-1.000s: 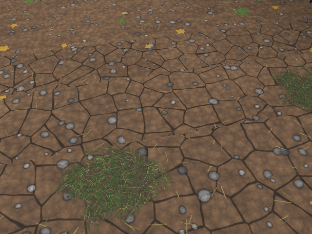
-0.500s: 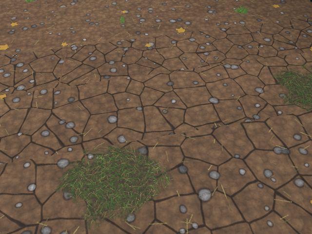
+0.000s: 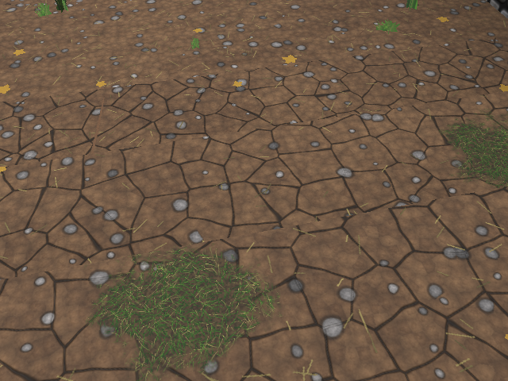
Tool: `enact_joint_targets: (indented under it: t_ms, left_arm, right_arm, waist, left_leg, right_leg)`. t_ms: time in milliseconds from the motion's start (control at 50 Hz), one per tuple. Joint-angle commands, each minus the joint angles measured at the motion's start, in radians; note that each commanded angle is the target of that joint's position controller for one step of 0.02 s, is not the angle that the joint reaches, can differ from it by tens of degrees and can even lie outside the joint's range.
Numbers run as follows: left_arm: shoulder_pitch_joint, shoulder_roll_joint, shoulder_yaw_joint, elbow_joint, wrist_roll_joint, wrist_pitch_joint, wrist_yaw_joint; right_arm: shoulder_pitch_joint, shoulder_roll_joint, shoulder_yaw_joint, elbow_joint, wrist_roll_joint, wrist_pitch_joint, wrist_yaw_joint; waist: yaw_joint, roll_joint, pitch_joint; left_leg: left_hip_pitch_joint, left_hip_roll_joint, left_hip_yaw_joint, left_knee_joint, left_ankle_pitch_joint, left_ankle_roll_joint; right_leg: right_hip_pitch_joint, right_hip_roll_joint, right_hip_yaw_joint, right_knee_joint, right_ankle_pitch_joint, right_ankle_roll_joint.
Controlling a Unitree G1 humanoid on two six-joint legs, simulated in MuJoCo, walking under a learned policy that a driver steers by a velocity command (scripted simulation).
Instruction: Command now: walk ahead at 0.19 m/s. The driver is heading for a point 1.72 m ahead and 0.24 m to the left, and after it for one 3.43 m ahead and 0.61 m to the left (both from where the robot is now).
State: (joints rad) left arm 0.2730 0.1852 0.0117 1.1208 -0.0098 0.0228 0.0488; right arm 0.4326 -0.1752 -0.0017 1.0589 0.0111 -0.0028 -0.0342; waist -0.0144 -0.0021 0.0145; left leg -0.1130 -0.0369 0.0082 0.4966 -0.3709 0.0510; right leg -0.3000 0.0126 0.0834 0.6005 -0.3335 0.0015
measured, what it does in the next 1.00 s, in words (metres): goes down: right foot, then left foot 0.16 m lower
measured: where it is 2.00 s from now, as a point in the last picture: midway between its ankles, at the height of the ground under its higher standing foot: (247, 265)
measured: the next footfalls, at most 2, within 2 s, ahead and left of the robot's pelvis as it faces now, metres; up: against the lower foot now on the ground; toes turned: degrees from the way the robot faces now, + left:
right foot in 0.20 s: +0.13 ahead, -0.14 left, +0.00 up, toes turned -2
left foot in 0.84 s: +0.58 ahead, +0.14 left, -0.16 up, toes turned +4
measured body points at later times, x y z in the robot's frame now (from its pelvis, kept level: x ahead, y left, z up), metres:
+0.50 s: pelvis +0.17 -0.06 +0.01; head +0.18 -0.07 +0.46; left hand +0.12 +0.17 -0.14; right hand +0.31 -0.33 -0.11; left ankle +0.28 +0.11 -0.68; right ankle +0.09 -0.14 -0.73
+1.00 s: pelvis +0.50 +0.05 -0.16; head +0.54 +0.05 +0.28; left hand +0.51 +0.31 -0.31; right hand +0.57 -0.20 -0.31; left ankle +0.54 +0.14 -0.89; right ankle +0.38 -0.11 -0.65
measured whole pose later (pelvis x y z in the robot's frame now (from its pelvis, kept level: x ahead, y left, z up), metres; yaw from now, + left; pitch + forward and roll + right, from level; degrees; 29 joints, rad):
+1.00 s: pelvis +0.50 +0.05 -0.16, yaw +2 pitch +3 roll +0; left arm 0.33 0.23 0.01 0.93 -0.05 -0.08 0.04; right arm 0.24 -0.22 -0.04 0.97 0.00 -0.08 0.05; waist 0.03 -0.01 0.04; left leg -0.41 -0.04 0.05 0.59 -0.24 0.07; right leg -0.60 -0.05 0.09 1.84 -0.59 0.02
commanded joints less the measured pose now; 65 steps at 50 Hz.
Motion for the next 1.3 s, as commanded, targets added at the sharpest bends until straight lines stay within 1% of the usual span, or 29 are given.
enact_joint_targets:
  t_ms: [20,100,180,200,220,240,280,360,460,480,540,600,680,780,800,840,860,880,900,920,940,960,980,1020,1040,1100,1180,1260,1300]
  left_arm:
    - [-0.134,0.089,0.013,-0.108,-0.01,-0.051,-0.012]
    - [-0.154,0.094,0.019,-0.135,-0.023,-0.114,-0.048]
    - [0.069,0.101,0.044,-0.053,-0.026,-0.111,-0.058]
    - [0.202,0.127,0.061,-0.021,-0.026,-0.107,-0.054]
    - [0.329,0.238,0.086,-0.017,-0.014,-0.11,-0.045]
    - [0.361,0.257,0.078,-0.016,0.009,-0.126,-0.061]
    - [0.117,0.169,0.047,-0.082,0.003,-0.148,-0.072]
    - [0.08,0.108,0.022,-0.095,0.011,-0.138,-0.069]
    - [0.139,0.183,0.033,-0.072,0.017,-0.123,-0.041]
    - [0.175,0.194,0.039,-0.066,0.037,-0.128,-0.042]
    - [0.216,0.133,0.026,-0.063,0.015,-0.129,-0.048]
    - [0.354,0.145,0.035,-0.029,0.01,-0.121,-0.012]
    - [0.248,0.139,0.027,-0.103,-0.004,-0.122,0.01]
    - [0.307,0.157,0.034,-0.108,-0.015,-0.097,0.01]
    - [0.311,0.169,0.035,-0.109,-0.008,-0.088,0.009]
    - [0.244,0.189,0.038,-0.11,0.001,-0.083,-0.012]
    - [0.327,0.115,0.032,-0.082,-0.009,-0.098,-0.022]
    - [0.503,0.043,-0.001,-0.08,-0.037,-0.129,-0.043]
    - [0.441,0.117,0.004,-0.143,-0.072,-0.157,-0.049]
    - [0.307,0.138,0.011,-0.201,-0.088,-0.157,-0.04]
    - [0.137,0.15,0.017,-0.234,-0.058,-0.136,-0.013]
    - [0.142,0.127,0.015,-0.256,-0.065,-0.12,0.002]
    - [0.143,0.111,0.014,-0.268,-0.036,-0.109,0.007]
    - [0.1,0.092,0.025,-0.277,-0.036,-0.091,-0.001]
    - [0.038,0.093,0.029,-0.305,-0.026,-0.098,-0.002]
    - [-0.028,0.06,0.029,-0.325,0.018,-0.121,-0.018]
    - [-0.182,0.075,0.026,-0.377,-0.007,-0.108,-0.052]
    - [-0.261,0.109,0.042,-0.423,-0.002,-0.105,-0.074]
    - [-0.139,0.141,0.065,-0.393,-0.002,-0.107,-0.078]
  right_arm:
    - [0.095,-0.215,-0.055,-0.03,0.002,-0.017,-0.013]
    - [0.1,-0.176,-0.053,-0.046,0.009,-0.038,-0.001]
    - [0.054,-0.204,-0.055,-0.065,0.02,-0.029,0.001]
    - [0.012,-0.192,-0.048,-0.079,0.017,-0.039,0.004]
    - [-0.024,-0.119,-0.027,-0.124,0.011,-0.057,0.009]
    - [-0.015,-0.069,-0.02,-0.153,0.023,-0.083,0.011]
    - [-0.045,-0.154,-0.043,-0.159,0.042,-0.103,0.018]
    - [-0.058,-0.163,-0.069,-0.14,0.011,-0.079,0.016]
    - [-0.279,-0.11,-0.06,-0.243,0.001,-0.073,0.028]
    - [-0.215,-0.126,-0.072,-0.208,0.004,-0.074,0.039]
    - [-0.3,-0.151,-0.082,-0.24,0.014,-0.076,0.061]
    - [-0.473,-0.155,-0.083,-0.317,0.012,-0.121,0.104]
    - [-0.529,-0.092,-0.057,-0.343,-0.001,-0.126,0.145]
    - [-0.51,-0.119,-0.045,-0.342,0.012,-0.121,0.139]
    - [-0.43,-0.148,-0.056,-0.317,0.012,-0.124,0.137]
    - [-0.033,-0.237,-0.095,-0.184,0.009,-0.114,0.11]
    - [0.1,-0.275,-0.096,-0.137,-0.027,-0.111,0.106]
    - [0.163,-0.338,-0.098,-0.127,-0.049,-0.108,0.103]
    - [0.211,-0.35,-0.12,-0.107,-0.013,-0.083,0.106]
    - [0.172,-0.325,-0.116,-0.09,0.002,-0.065,0.094]
    - [0.017,-0.217,-0.086,-0.115,0.012,-0.061,0.076]
    - [-0.041,-0.255,-0.086,-0.112,-0.001,-0.072,0.066]
    - [-0.114,-0.229,-0.073,-0.132,-0.015,-0.091,0.071]
    - [-0.23,-0.116,-0.037,-0.138,-0.02,-0.117,0.087]
    - [-0.254,-0.124,-0.034,-0.143,-0.01,-0.121,0.076]
    - [-0.17,-0.166,-0.042,-0.121,-0.031,-0.111,0.032]
    - [-0.067,-0.215,-0.069,-0.09,0.017,-0.092,0.024]
    - [0.009,-0.223,-0.088,-0.064,0.019,-0.057,0.028]
    - [-0.02,-0.225,-0.09,-0.074,0.012,-0.042,0.032]
  waist:
    - [-0.051,0.157,0.238]
    - [-0.045,0.105,0.198]
    - [0.073,0.094,0.073]
    - [0.147,0.048,0.025]
    - [0.18,-0.215,-0.039]
    - [0.158,-0.301,-0.089]
    - [0.061,-0.101,0.079]
    - [0.014,-0.096,0.068]
    - [0.038,-0.049,0.059]
    - [0.029,-0.052,0.006]
    - [0.047,-0.031,0.064]
    - [0.109,-0.049,0.122]
    - [0.119,-0.021,0.141]
    - [0.15,-0.002,0.156]
    - [0.117,-0.017,0.102]
    - [-0.085,0.005,-0.091]
    - [-0.12,0.192,-0.203]
    - [-0.073,0.43,-0.459]
    - [-0.128,0.385,-0.633]
    - [-0.103,0.206,-0.571]
    - [-0.07,-0.023,-0.337]
    - [-0.019,0.042,-0.257]
    - [0.024,-0.023,-0.197]
    - [0.085,0.006,-0.021]
    - [0.089,0.075,0.059]
    - [0.058,0.11,0.022]
    - [-0.003,0.06,0.04]
    - [-0.029,0.033,0.086]
    - [0.041,0.039,0.012]
  left_leg:
    - [-0.141,0.361,-0.467,-0.385,-0.409,0.207]
    - [0.048,0.329,-0.349,-0.319,-0.083,0.17]
    - [-0.229,0.195,-0.171,-0.157,0.02,0.107]
    - [-0.313,0.152,-0.115,0.02,0.127,0.073]
    - [-0.458,0.039,0.019,0.419,0.08,0.003]
    - [-0.607,-0.034,-0.088,0.659,-0.166,0.003]
    - [-0.65,0.093,-0.141,0.737,0.011,0.048]
    - [-0.496,0.161,-0.07,0.531,0.202,0.033]
    - [-0.497,0.124,-0.013,0.279,0.339,-0.012]
    - [-0.463,0.123,-0.014,0.391,0.413,-0.017]
    - [-0.642,0.155,-0.063,0.362,0.46,0.011]
    - [-1.013,0.193,-0.138,0.267,0.45,0.038]
    - [-0.506,0.133,-0.054,0.009,0.887,0.022]
    - [-0.479,0.144,-0.063,-0.162,0.817,-0.009]
    - [-0.405,0.136,-0.05,-0.157,0.801,-0.006]
    - [0.098,0.113,0.039,-0.125,0.833,0.01]
    - [0.458,0.257,-0.072,0.044,1.163,0.088]
    - [0.854,0.415,-0.29,0.367,1.478,0.228]
    - [0.881,0.498,-0.517,0.164,1.006,0.331]
    - [0.76,0.495,-0.596,-0.021,0.468,0.325]
    - [0.463,0.417,-0.536,-0.151,0.3,0.256]
    - [0.293,0.485,-0.597,-0.177,0.289,0.332]
    - [0.098,0.489,-0.605,-0.184,0.342,0.325]
    - [-0.244,0.367,-0.372,-0.23,0.238,0.21]
    - [-0.315,0.298,-0.271,-0.254,0.33,0.177]
    - [-0.376,0.154,-0.04,-0.272,0.57,0.165]
    - [-0.111,0.264,-0.103,-0.292,0.493,0.169]
    - [0.076,0.313,-0.142,-0.226,0.424,0.142]
    - [0.073,0.26,-0.094,-0.066,0.633,0.113]
  right_leg:
    - [-0.26,-0.021,-0.077,0.231,-0.09,-0.039]
    - [-0.359,-0.088,-0.069,0.155,-0.106,-0.063]
    - [0.203,0.047,-0.2,-0.046,0.104,-0.036]
    - [0.352,-0.001,-0.122,-0.08,0.086,-0.06]
    - [0.468,-0.25,0.27,-0.265,-0.036,-0.162]
    - [0.511,-0.4,0.682,-0.438,-0.205,-0.276]
    - [0.312,-0.367,0.471,-0.448,-0.16,-0.23]
    - [0.214,-0.199,0.088,-0.447,0.35,-0.152]
    - [0.219,-0.179,0.0,-0.458,0.55,-0.186]
    - [0.236,-0.203,-0.007,-0.407,0.584,-0.203]
    - [0.311,-0.213,0.013,-0.353,0.487,-0.212]
    - [0.613,-0.306,0.126,-0.261,0.374,-0.194]
    - [0.136,-0.188,-0.017,-0.21,0.089,-0.152]
    - [0.323,-0.176,0.005,0.054,0.169,-0.106]
    - [0.349,-0.175,0.008,0.165,0.287,-0.104]
    - [0.17,-0.12,-0.03,0.626,0.44,-0.06]
    - [-0.156,0.007,-0.06,1.097,-0.224,0.008]
    - [-0.477,0.056,0.143,1.429,-0.535,0.019]
    - [-0.57,0.049,0.175,1.45,-0.458,0.02]
    - [-0.642,-0.023,0.098,1.359,-0.382,0.017]
    - [-0.635,-0.083,-0.036,1.289,-0.277,0.021]
    - [-0.661,-0.078,-0.06,1.373,-0.236,0.035]
    - [-0.603,-0.126,-0.037,1.344,-0.209,0.028]
    - [-0.495,-0.197,0.05,1.014,-0.024,-0.041]
    - [-0.484,-0.2,0.046,0.797,0.063,-0.028]
    - [-0.201,-0.125,-0.073,0.277,0.418,0.009]
    - [-0.252,-0.097,-0.066,0.051,0.45,-0.012]
    - [-0.333,-0.082,-0.075,-0.03,0.279,-0.071]
    - [-0.127,-0.026,-0.136,-0.07,0.225,-0.105]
